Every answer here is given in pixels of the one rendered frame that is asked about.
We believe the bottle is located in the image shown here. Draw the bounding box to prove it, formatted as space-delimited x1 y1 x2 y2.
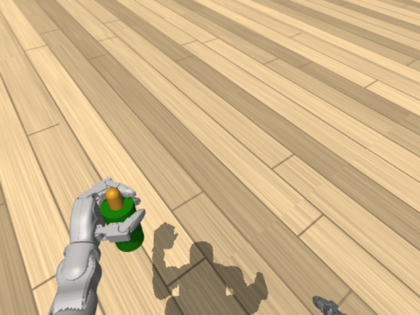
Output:
100 187 144 252

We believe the left robot hand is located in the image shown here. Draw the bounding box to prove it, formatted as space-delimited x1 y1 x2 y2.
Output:
70 177 146 247

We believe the left robot arm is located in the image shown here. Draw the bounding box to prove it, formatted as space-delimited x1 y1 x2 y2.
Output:
48 241 102 315

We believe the right robot hand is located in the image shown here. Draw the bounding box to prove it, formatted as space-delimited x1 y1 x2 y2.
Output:
312 296 346 315

